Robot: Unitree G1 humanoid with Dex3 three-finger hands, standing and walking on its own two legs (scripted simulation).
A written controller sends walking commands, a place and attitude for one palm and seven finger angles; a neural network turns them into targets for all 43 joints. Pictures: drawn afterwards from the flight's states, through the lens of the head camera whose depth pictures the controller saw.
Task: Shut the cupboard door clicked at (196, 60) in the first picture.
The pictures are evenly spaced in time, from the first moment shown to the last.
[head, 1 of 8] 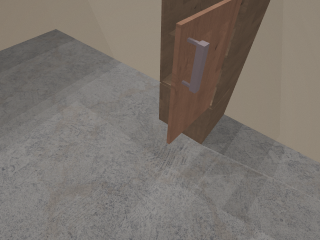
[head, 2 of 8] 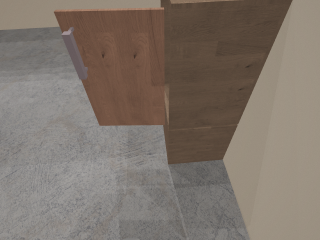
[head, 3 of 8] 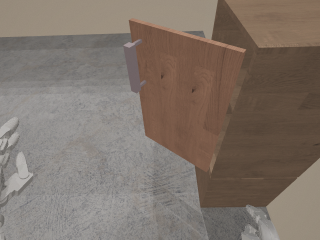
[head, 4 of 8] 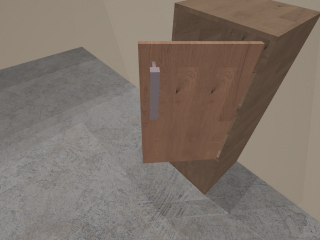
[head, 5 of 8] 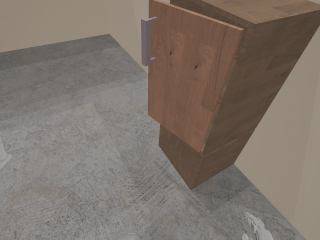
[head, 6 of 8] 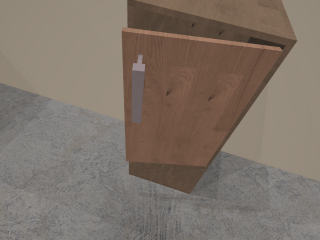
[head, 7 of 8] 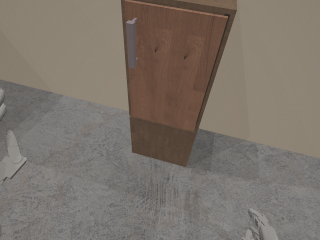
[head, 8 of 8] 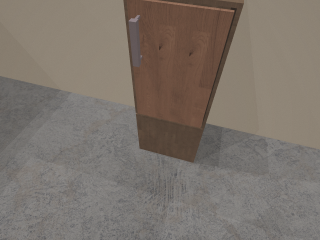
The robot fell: no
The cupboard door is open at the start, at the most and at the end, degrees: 85 85 0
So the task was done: yes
